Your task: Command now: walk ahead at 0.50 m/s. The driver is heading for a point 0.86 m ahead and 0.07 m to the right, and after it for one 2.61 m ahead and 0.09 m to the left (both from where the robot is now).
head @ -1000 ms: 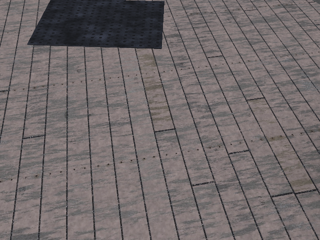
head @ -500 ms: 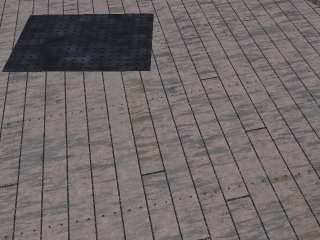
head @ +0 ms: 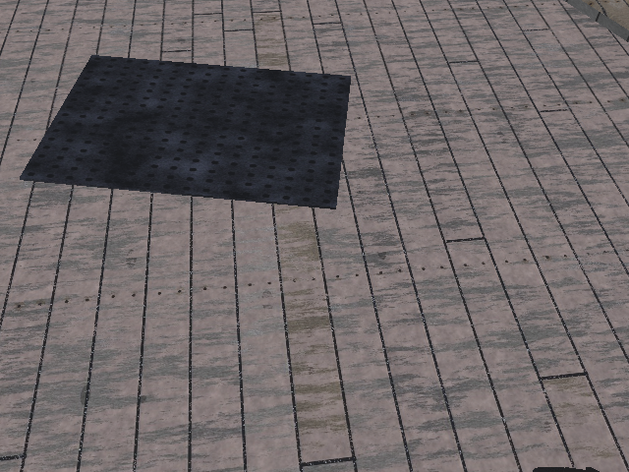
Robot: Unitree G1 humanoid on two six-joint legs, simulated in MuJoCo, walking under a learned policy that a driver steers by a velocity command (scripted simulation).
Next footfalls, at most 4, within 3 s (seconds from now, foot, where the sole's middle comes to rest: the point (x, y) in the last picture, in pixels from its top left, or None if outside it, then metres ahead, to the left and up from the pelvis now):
0.54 right None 0.47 -0.12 -0.76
0.90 left None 0.43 0.12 -0.76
2.32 right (388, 316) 0.84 -0.11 -0.76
2.74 left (294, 284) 0.92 0.12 -0.76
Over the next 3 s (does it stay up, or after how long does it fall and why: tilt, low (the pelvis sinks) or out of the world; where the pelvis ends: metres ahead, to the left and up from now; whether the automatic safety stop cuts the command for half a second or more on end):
stays up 0.84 0.00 0.01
